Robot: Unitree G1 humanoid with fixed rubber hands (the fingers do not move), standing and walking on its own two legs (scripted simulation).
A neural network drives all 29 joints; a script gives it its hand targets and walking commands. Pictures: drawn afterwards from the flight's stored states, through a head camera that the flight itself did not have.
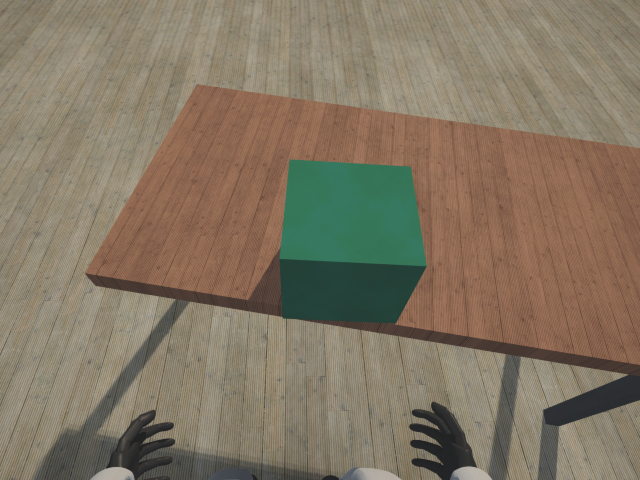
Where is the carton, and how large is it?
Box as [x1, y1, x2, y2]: [280, 159, 426, 322]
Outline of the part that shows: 290,159 280,249 280,276 283,318 395,322 426,266 410,167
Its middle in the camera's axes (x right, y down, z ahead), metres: +0.04 +0.01 +0.66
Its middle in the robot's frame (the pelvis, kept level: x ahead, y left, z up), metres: +0.47 -0.04 -0.08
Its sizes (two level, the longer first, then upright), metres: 0.203 0.195 0.198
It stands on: a table, 0.59 m high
